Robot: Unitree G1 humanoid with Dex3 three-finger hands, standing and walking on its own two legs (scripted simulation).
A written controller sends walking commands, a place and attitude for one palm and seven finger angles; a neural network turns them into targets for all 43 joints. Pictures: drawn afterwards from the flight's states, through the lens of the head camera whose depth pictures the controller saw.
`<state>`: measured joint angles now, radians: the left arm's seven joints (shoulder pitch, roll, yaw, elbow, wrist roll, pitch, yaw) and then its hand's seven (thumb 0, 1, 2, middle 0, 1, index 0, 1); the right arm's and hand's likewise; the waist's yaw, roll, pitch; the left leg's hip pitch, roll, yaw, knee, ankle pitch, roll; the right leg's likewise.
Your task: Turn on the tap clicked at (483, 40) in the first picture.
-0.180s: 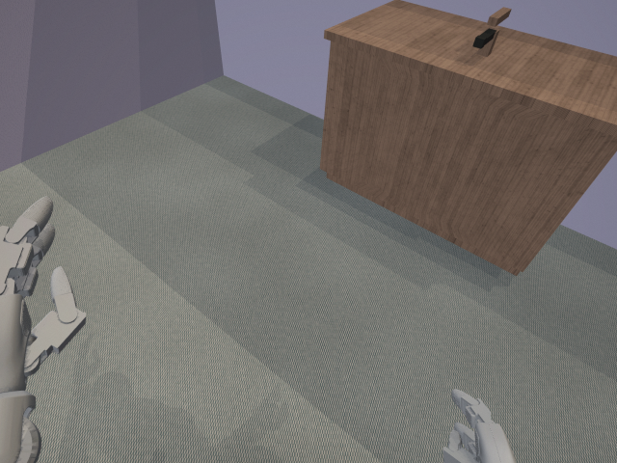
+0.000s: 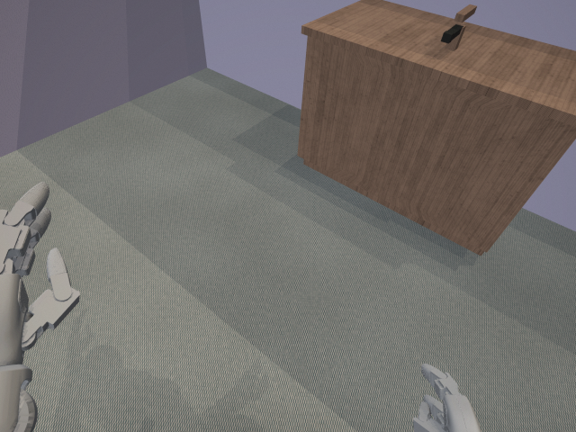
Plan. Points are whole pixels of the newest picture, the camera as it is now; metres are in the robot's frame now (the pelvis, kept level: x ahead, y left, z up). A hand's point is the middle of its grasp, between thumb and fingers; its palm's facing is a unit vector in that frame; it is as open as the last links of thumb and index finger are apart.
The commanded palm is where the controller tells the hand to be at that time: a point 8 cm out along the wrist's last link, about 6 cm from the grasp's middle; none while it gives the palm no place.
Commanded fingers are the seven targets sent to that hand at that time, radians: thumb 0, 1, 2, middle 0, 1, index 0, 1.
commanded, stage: stand and wait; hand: left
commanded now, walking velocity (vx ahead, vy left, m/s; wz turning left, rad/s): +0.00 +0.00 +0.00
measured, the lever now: (447, 37) +1.32 -0.46 +0.05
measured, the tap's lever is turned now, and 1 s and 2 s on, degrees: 0 0 0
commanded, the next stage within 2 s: look at it before walking up in 0.08 s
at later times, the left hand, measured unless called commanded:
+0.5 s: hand (81, 295) +0.21 +0.23 +0.16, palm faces +0.41 -0.84 -0.37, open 7.5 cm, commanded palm +0.17 +0.27 +0.18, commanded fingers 0.00 0.90 0.90 -0.20 -0.30 -0.20 -0.30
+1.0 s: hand (133, 207) +0.33 +0.22 +0.16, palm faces +0.42 -0.81 -0.41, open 7.5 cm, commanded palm +0.28 +0.26 +0.18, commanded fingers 0.00 0.90 0.90 -0.20 -0.30 -0.20 -0.30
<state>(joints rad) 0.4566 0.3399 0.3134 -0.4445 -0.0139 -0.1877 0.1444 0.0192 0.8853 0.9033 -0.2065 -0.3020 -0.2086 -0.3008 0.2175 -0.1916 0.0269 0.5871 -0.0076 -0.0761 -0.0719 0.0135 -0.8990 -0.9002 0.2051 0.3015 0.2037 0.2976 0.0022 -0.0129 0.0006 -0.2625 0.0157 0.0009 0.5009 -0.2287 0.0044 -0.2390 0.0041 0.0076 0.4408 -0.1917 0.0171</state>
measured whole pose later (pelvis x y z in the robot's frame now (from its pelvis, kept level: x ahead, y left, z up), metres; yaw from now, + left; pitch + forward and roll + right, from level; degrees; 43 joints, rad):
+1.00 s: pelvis +0.12 -0.02 -0.02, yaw -1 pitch +0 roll +2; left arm 0.50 0.38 0.38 -0.54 -0.03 -0.23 0.17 0.02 0.88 0.90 -0.21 -0.30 -0.21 -0.30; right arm 0.22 -0.23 -0.02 0.59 -0.01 -0.05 -0.07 0.01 -0.90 -0.90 0.20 0.30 0.20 0.30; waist 0.01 -0.06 0.04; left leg -0.34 0.07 0.17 0.58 -0.20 0.01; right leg -0.19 -0.04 -0.02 0.72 -0.47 -0.01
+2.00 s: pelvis +0.44 -0.09 -0.01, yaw +2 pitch +0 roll +0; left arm 0.49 0.37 0.36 -0.59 -0.03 -0.21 0.15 0.02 0.89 0.90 -0.21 -0.30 -0.21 -0.30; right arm 0.21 -0.10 0.04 0.59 0.00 -0.09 -0.03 0.01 -0.90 -0.90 0.21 0.30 0.20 0.30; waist 0.00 0.02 0.06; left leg -0.27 0.11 0.13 0.55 -0.26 -0.02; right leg -0.45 -0.11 -0.13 0.82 -0.39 0.04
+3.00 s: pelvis +0.60 -0.14 -0.01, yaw +5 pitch +0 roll +3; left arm 0.44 0.34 0.35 -0.44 -0.04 -0.16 0.14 0.02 0.88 0.90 -0.21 -0.30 -0.21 -0.30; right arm 0.13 -0.23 0.00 0.59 0.00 -0.01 -0.03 0.01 -0.90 -0.90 0.21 0.30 0.20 0.30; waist 0.00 0.01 0.05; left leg -0.46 0.05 0.05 1.09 -0.44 -0.08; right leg -0.35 0.01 -0.04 0.56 -0.21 -0.09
